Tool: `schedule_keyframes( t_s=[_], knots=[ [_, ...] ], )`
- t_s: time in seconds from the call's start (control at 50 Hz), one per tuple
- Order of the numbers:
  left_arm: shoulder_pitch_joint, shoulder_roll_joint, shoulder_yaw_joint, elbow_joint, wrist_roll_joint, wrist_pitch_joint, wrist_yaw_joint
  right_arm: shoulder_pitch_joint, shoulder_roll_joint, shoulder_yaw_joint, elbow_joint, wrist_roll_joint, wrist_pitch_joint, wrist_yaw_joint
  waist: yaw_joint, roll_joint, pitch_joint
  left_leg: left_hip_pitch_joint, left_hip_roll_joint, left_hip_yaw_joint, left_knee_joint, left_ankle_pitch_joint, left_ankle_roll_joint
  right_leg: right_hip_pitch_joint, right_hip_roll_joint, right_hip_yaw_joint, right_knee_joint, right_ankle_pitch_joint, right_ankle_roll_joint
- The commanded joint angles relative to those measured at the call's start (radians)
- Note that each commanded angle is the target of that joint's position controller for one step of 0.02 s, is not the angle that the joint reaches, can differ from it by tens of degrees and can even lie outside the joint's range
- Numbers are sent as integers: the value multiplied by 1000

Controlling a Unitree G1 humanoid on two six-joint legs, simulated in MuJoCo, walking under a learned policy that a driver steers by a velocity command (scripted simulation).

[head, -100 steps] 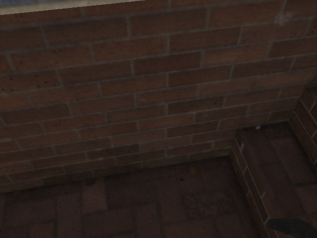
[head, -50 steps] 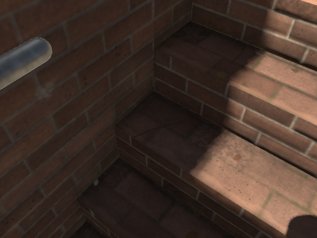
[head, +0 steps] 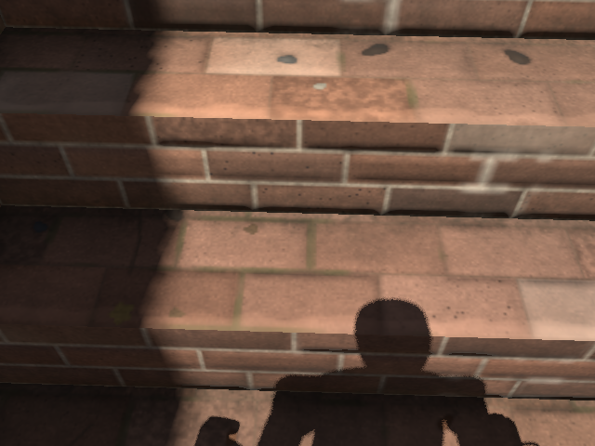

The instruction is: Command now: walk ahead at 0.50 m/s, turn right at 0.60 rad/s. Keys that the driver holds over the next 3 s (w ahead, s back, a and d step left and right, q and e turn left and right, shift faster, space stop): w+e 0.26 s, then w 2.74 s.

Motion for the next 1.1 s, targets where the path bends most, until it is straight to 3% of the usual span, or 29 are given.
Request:
schedule_keyframes(
  t_s=[0.02,0.12,0.18,0.22,0.32,0.34,0.38,0.4,0.42,0.44,0.46,0.48,0.52,0.56,0.58,0.64,0.74,0.82,0.84,0.86,0.88,0.9,0.92,0.94,0.96,0.98,1.02,1.06,1.1],
  knots=[
    [35,86,36,72,5,-76,4,-46,133,81,-160,-25,-13,-29,-39,-32,100,-425,-43,-75,415,-217,-9,141,-159,566,-705,39,-68],
    [185,102,50,166,-41,-150,-15,-140,73,81,-159,-23,-15,-22,18,8,51,-489,-10,51,157,-148,-17,314,-136,414,-796,361,-117],
    [383,117,60,209,-10,-176,-13,-304,181,106,-212,-30,-3,-34,128,-123,-11,-888,-34,70,740,-274,-12,634,-271,601,-826,458,-211],
    [408,142,69,214,-14,-189,-12,-377,172,106,-256,-21,-22,-39,139,-103,21,-1025,-11,-4,766,-384,11,727,-310,601,-842,394,-192],
    [391,204,83,226,-45,-160,27,-580,176,143,-413,-5,25,-38,143,-45,67,-571,24,163,124,-434,2,440,-324,497,-1246,746,-161],
    [374,189,86,233,-21,-141,39,-476,208,144,-382,-2,36,-41,87,-119,-5,-355,28,163,49,-424,48,435,-313,383,-1222,928,-149],
    [232,257,101,162,-48,-154,31,-84,100,74,-192,32,35,-35,-91,-178,-331,271,-104,227,-187,-466,61,441,-289,210,-931,1977,-84],
    [190,307,125,160,-82,-186,8,74,5,30,-148,46,17,-41,-180,-212,-401,374,-106,179,-392,-379,60,519,-301,235,-711,2123,-67],
    [134,297,139,148,-87,-214,-13,150,-60,-7,-106,41,0,-44,-234,-146,-447,468,-102,66,-658,-455,70,509,-251,222,-407,1945,-44],
    [111,133,112,102,-76,-216,-59,194,-130,-28,-28,18,-1,-49,-193,303,-427,615,156,-504,-1012,-395,183,144,-4,244,-9,811,25],
    [160,75,104,85,5,-211,-73,127,-122,-44,-17,45,23,-65,-116,364,-437,488,272,-968,-1335,-601,218,26,68,307,472,458,61],
    [148,20,93,39,42,-194,-76,12,-42,-31,-5,64,27,-62,-16,179,-283,337,238,-925,-1313,-1001,221,-88,13,295,634,497,45],
    [75,-64,44,11,55,-146,-63,-7,66,-4,125,67,-2,-69,54,-34,1,125,206,-633,-1146,-918,184,-284,-15,226,752,597,-5],
    [44,-144,2,-14,24,-118,-46,101,166,27,253,37,-44,-69,75,21,73,91,164,-419,-1170,-650,147,-420,-10,229,954,480,-31],
    [19,-135,-7,-35,14,-122,-43,122,168,30,282,13,-72,-59,93,39,86,127,150,-358,-1242,-547,160,-480,-36,238,938,409,-44],
    [-35,-66,6,-66,13,-95,-40,108,84,12,269,40,-124,-34,124,-41,115,165,162,-226,-1312,-345,138,-522,-87,250,864,416,-34],
    [-324,-151,-24,-158,-11,-97,-30,313,-5,-2,300,31,-147,-38,24,15,180,428,226,-165,-1489,-358,187,-934,-164,63,1160,207,-46],
    [-464,-151,-62,-273,-12,-85,-69,394,24,-2,337,44,-113,-77,-53,42,87,431,126,17,-1731,11,181,-554,-279,-144,524,215,-39],
    [-458,-207,-83,-275,-50,-89,-78,349,2,-7,329,67,-103,-84,-42,72,37,313,111,102,-1798,292,182,-181,-255,-195,204,149,-64],
    [-361,-174,-59,-200,-71,-101,-75,372,-30,-1,303,89,-114,-82,-43,60,-107,295,138,102,-1664,1015,205,159,-129,-278,153,116,-57],
    [-109,-133,-30,-130,-75,-84,-49,357,-115,-11,292,86,-147,-66,74,166,-288,420,218,97,-1454,1586,184,346,-91,-234,182,179,-53],
    [65,-66,-2,-84,-58,-63,-39,332,-230,-45,277,111,-181,-43,165,225,-401,572,249,85,-1255,1722,162,405,-74,-178,22,155,-58],
    [106,9,22,-56,-28,-61,-41,294,-250,-65,250,134,-198,-14,191,233,-464,623,210,84,-1044,1636,129,475,-59,-122,-214,149,-63],
    [168,101,56,7,7,-69,-31,284,-147,-55,194,139,-203,13,176,74,-461,263,97,14,-719,1258,72,661,-227,338,-382,94,-151],
    [216,216,106,33,8,-52,-16,221,-60,-53,135,106,-195,38,191,-145,-475,43,-140,-29,-170,130,40,663,-457,875,-769,95,-259],
    [102,198,106,50,-13,-69,-26,210,22,-39,109,50,-183,30,135,-66,-489,-48,-162,-201,331,31,15,582,-479,952,-873,49,-242],
    [16,59,73,170,-32,-126,-42,11,138,3,-52,5,-158,-8,39,15,-173,-344,-105,-139,559,70,69,396,-438,679,-799,-117,-155],
    [98,-64,34,295,-8,-149,-39,29,231,59,-74,22,-141,-15,-21,16,9,-504,-98,-161,686,-22,106,296,-406,408,-805,183,-94],
    [152,-76,24,347,-20,-172,-37,8,244,76,-77,49,-110,-13,-34,17,105,-599,-98,-153,558,-95,93,268,-373,199,-879,380,-40]
  ],
)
